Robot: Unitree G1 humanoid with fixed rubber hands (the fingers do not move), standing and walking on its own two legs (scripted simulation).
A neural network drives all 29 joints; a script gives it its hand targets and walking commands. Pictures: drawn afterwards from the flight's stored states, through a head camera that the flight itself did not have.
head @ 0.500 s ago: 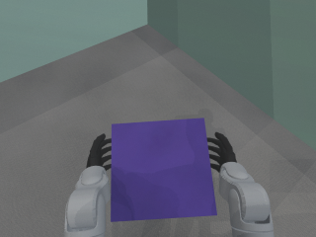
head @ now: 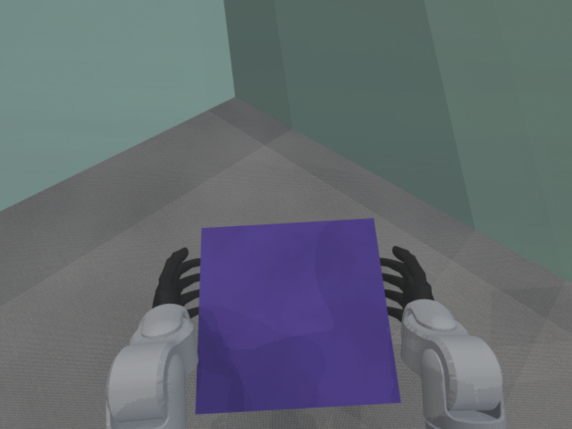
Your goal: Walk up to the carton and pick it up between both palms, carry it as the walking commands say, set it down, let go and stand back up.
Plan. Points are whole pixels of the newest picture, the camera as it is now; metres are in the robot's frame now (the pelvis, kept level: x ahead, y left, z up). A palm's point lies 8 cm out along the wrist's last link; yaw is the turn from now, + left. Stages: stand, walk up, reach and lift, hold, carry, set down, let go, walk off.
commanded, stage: carry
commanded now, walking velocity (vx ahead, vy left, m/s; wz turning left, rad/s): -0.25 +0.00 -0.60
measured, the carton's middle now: (293, 315) +0.29 +0.01 +0.00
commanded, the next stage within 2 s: none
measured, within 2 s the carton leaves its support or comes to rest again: neither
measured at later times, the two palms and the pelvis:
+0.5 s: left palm (189, 336) +0.22 +0.13 +0.10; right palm (465, 403) +0.15 -0.16 +0.09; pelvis -0.07 +0.04 +0.02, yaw -16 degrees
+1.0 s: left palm out of the picture +0.10 +0.11 +0.09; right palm out of the picture -0.05 -0.14 +0.10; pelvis -0.20 +0.11 +0.02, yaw -33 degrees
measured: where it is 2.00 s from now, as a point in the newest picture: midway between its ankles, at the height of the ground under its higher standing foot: outside the picture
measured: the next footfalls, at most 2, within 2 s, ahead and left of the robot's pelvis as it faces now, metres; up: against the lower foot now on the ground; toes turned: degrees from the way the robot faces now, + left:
left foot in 0.30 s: -0.02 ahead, +0.16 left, +0.00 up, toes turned -4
right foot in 0.54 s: -0.09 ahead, -0.10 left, +0.00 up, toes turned -23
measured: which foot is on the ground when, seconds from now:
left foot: down 0.00-0.06, up 0.08-0.28, down 0.30-0.56, up 0.58-0.84, down 0.86-1.00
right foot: down 0.00-0.30, up 0.32-0.52, down 0.54-0.86, up 0.88-1.00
